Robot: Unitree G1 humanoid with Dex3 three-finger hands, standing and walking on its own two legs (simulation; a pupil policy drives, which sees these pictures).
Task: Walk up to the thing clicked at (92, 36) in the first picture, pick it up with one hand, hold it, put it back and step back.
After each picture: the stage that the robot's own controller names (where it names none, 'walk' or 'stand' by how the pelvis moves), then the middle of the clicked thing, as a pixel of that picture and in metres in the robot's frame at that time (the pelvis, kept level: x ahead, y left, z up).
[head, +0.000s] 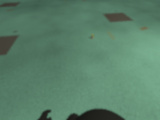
stand; (92, 36) +2.00 -0.01 -0.72
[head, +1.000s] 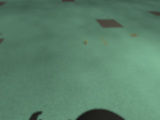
walk; (86, 42) +1.87 +0.04 -0.72
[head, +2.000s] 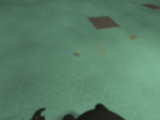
walk; (78, 53) +1.23 +0.17 -0.72
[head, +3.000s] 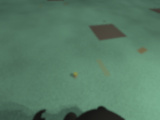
walk; (75, 75) +0.74 +0.18 -0.72
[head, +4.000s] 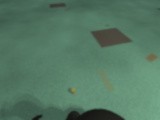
walk; (73, 91) +0.50 +0.22 -0.71
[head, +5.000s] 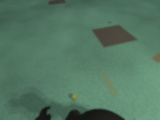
walk; (75, 97) +0.37 +0.21 -0.70
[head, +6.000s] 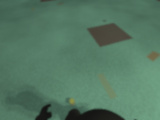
stand; (72, 101) +0.28 +0.22 -0.71
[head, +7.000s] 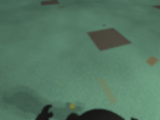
stand; (72, 106) +0.26 +0.19 -0.72
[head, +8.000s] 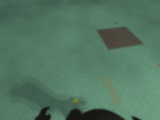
stand; (75, 101) +0.30 +0.16 -0.72
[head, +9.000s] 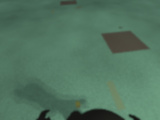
stand; (78, 104) +0.30 +0.15 -0.72
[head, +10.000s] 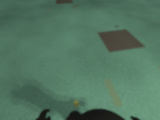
stand; (76, 103) +0.30 +0.16 -0.72
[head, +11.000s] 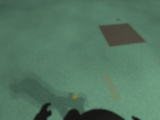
stand; (75, 97) +0.31 +0.16 -0.71
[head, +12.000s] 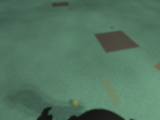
stand; (75, 104) +0.32 +0.16 -0.73
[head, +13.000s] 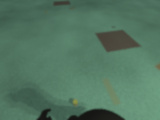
stand; (75, 102) +0.32 +0.17 -0.73
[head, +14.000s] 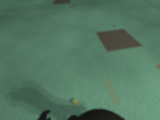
stand; (75, 102) +0.31 +0.16 -0.73
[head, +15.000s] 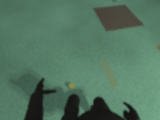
go down; (71, 86) +0.35 +0.17 -0.61
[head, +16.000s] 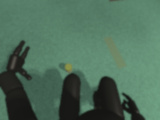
go down; (68, 68) +0.41 +0.19 -0.33
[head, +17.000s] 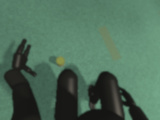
close in; (60, 62) +0.41 +0.21 -0.28
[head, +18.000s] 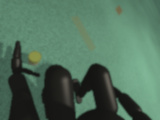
close; (34, 59) +0.40 +0.24 -0.22
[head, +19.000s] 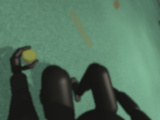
close; (29, 57) +0.40 +0.25 -0.22
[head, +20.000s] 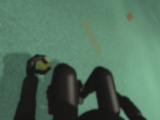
lift; (43, 64) +0.33 +0.24 -0.20
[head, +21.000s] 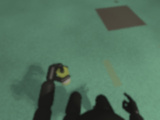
lift; (64, 76) +0.31 +0.18 -0.01
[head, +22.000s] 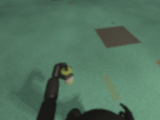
hold; (67, 75) +0.32 +0.17 +0.01
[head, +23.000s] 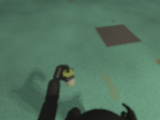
hold; (69, 77) +0.32 +0.16 -0.01
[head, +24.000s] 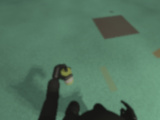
crouch; (67, 76) +0.33 +0.16 -0.05
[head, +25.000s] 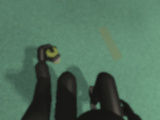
lower; (54, 56) +0.43 +0.23 -0.11
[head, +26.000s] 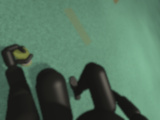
lower; (23, 57) +0.41 +0.26 -0.23
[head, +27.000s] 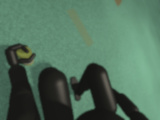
lower; (26, 56) +0.41 +0.27 -0.23
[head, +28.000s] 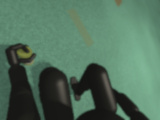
lower; (26, 56) +0.40 +0.27 -0.23
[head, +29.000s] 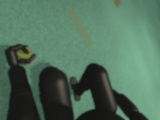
lower; (26, 57) +0.40 +0.27 -0.23
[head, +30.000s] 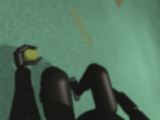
open; (30, 57) +0.39 +0.25 -0.23
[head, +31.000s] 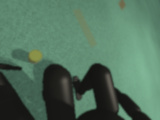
stand; (34, 57) +0.38 +0.24 -0.23
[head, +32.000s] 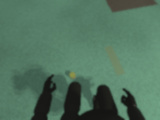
walk; (72, 75) +0.38 +0.18 -0.49
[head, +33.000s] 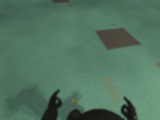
stand; (74, 102) +0.32 +0.15 -0.67
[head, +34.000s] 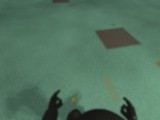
stand; (74, 101) +0.33 +0.16 -0.67
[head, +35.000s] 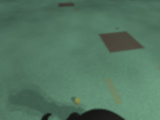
stand; (77, 101) +0.35 +0.15 -0.72
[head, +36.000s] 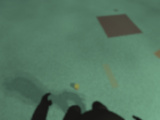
walk; (76, 87) +0.40 +0.11 -0.71
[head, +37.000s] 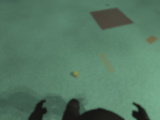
walk; (76, 74) +0.57 +0.19 -0.69
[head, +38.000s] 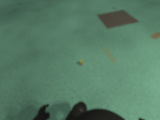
walk; (81, 62) +0.90 +0.24 -0.70
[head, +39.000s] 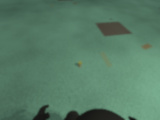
stand; (79, 64) +0.98 +0.18 -0.71
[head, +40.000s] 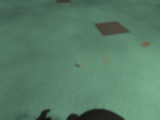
stand; (79, 64) +1.00 +0.20 -0.72
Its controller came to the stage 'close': yes
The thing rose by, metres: 0.71
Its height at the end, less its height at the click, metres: +0.00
